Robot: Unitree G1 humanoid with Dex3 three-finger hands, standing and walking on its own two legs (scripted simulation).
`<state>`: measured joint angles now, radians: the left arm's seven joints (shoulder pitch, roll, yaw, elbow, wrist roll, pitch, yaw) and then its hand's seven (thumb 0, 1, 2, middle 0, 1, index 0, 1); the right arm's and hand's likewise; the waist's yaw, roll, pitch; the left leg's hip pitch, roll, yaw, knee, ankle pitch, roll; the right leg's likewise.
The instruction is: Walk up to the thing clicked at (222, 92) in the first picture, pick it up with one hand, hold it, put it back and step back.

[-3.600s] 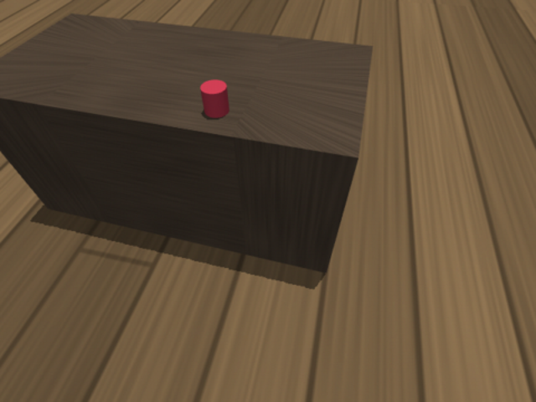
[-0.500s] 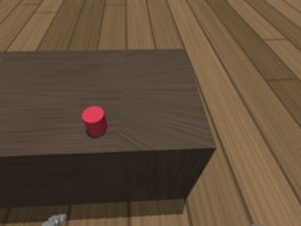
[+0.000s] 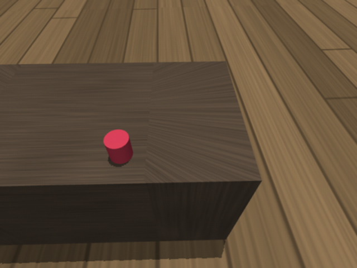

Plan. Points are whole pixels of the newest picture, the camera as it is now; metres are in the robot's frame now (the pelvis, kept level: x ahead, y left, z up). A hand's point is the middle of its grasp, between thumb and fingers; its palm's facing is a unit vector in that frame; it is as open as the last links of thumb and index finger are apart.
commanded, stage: walk up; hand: left
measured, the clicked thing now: (119, 146) +0.48 +0.20 -0.09
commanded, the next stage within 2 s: stand in 0.24 s
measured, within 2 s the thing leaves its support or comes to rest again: neither
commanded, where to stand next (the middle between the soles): +0.06 -0.02 m, yaw +2 degrees
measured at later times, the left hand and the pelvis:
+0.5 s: hand out of the picture +0.10 +0.26 -0.16, palm faces +0.00 -0.94 -0.33, open 7.4 cm; pelvis +0.02 +0.01 +0.00, yaw +1 degrees
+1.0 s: hand out of the picture +0.10 +0.26 -0.16, palm faces +0.00 -0.94 -0.33, open 7.4 cm; pelvis +0.03 +0.01 +0.00, yaw +1 degrees
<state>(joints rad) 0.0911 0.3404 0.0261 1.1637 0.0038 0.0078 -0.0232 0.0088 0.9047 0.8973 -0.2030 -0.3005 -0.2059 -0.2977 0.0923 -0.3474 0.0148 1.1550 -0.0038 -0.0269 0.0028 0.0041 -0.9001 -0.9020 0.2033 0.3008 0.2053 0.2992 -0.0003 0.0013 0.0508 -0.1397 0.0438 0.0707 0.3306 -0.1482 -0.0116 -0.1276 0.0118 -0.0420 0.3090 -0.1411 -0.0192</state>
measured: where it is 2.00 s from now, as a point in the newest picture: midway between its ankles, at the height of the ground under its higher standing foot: outside the picture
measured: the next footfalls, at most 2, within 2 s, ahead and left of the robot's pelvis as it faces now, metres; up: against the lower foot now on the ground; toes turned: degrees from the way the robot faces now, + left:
none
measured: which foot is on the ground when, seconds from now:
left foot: down 0.00-1.00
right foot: down 0.00-1.00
